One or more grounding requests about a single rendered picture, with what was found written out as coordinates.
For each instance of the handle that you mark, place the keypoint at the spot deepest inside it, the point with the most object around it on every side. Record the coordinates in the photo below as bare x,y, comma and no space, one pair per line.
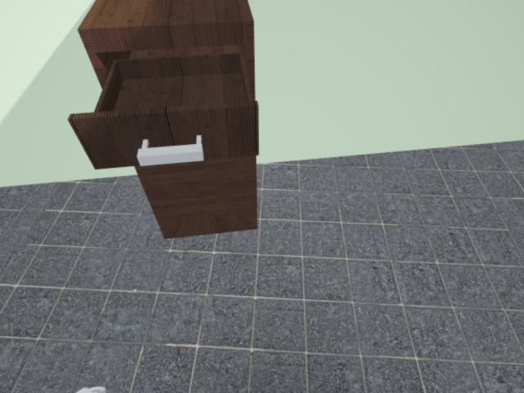
170,155

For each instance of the drawer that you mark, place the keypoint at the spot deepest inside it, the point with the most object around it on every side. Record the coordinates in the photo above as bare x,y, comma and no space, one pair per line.
169,101

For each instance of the cabinet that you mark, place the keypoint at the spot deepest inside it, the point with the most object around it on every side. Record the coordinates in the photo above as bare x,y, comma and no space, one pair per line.
189,198

